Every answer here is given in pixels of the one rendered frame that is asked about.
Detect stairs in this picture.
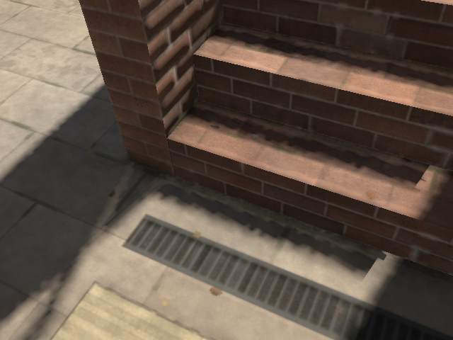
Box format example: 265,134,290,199
167,0,453,276

